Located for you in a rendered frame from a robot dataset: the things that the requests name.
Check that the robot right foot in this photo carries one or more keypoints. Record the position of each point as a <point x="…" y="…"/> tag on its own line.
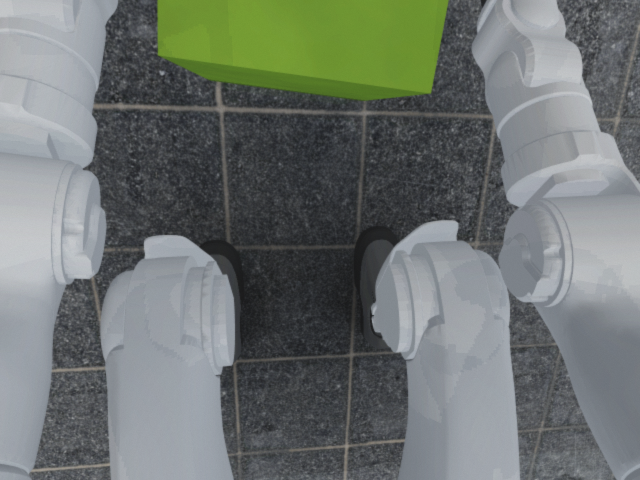
<point x="371" y="250"/>

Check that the right robot forearm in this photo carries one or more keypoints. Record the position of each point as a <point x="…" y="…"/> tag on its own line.
<point x="542" y="111"/>

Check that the robot left thigh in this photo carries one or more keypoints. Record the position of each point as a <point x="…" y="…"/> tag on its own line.
<point x="164" y="402"/>

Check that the carton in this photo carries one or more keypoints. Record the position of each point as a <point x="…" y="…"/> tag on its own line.
<point x="352" y="49"/>

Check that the robot right upper arm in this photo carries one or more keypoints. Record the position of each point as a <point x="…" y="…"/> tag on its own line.
<point x="577" y="259"/>

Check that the robot left upper arm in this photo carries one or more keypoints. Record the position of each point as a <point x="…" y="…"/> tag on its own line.
<point x="52" y="231"/>

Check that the left robot forearm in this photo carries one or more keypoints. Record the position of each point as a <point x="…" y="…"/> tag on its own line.
<point x="51" y="54"/>

